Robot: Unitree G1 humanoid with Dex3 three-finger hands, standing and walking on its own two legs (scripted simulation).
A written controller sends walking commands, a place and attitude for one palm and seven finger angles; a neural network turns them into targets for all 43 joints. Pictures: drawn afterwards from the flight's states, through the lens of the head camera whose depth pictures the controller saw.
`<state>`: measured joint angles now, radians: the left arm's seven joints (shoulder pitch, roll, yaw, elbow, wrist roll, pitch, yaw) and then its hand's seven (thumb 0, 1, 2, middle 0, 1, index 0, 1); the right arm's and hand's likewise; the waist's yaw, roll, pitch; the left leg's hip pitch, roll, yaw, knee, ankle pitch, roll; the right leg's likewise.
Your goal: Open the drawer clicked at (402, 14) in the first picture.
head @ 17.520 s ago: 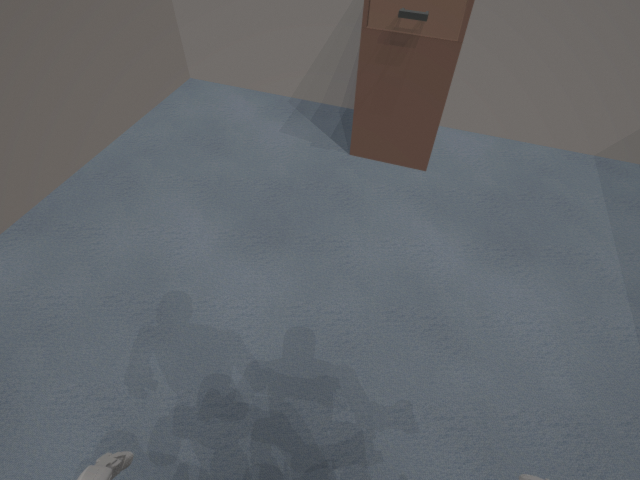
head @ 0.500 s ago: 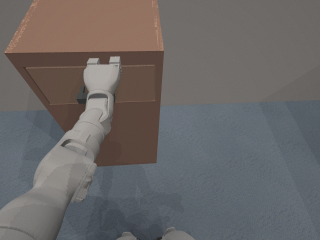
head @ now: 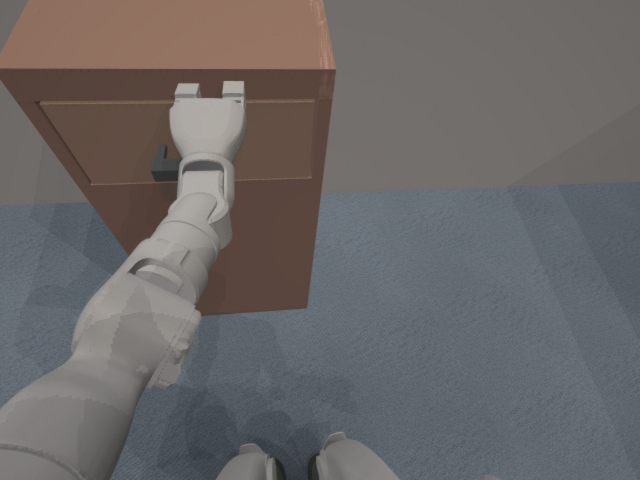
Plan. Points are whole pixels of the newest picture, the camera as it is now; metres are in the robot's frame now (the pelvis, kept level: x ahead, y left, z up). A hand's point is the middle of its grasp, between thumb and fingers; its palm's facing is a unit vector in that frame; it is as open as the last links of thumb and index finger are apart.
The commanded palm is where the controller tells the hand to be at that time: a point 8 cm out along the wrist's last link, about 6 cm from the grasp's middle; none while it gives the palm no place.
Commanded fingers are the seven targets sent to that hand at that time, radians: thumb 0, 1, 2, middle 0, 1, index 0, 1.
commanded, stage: lower the fingers behind the handle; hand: left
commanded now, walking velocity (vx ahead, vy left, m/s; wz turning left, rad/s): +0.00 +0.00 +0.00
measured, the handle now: (193, 159) +0.57 +0.11 +0.01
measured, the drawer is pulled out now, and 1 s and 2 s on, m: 0.00 0.00 0.00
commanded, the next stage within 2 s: lift the fingers back up to retry in 0.44 s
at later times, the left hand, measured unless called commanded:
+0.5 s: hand (215, 153) +0.53 +0.07 +0.06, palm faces +0.14 -0.01 -0.99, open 13.5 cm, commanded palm +0.52 +0.12 +0.03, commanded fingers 0.00 -0.50 0.30 -0.30 -1.20 -0.30 -1.20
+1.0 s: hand (215, 151) +0.53 +0.07 +0.07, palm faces +0.08 -0.03 -1.00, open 13.4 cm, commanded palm +0.53 +0.12 +0.10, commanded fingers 0.00 -0.50 0.30 -0.30 -1.20 -0.30 -1.20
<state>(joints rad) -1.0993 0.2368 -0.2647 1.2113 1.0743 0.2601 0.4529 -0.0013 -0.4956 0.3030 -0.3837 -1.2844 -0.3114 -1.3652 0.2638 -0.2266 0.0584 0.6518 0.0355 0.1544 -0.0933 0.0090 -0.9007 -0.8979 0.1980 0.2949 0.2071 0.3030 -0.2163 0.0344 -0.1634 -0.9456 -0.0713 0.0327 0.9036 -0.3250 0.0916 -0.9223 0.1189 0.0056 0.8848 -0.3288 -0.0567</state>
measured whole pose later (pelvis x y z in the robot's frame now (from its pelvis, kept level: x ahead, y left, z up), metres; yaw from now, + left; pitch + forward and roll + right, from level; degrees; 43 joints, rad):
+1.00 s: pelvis -0.01 +0.04 -0.01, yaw -2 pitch +21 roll -3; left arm -1.18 0.20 -0.20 1.31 1.08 0.32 0.45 0.00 -0.50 0.30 -0.38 -1.30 -0.36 -1.32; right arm 0.33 -0.24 0.05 0.63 0.02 0.18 -0.09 0.01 -0.90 -0.90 0.20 0.30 0.21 0.30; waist -0.25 0.07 -0.16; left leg -0.97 -0.07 0.09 0.93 -0.34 0.14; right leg -0.95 0.08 0.02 0.91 -0.33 0.00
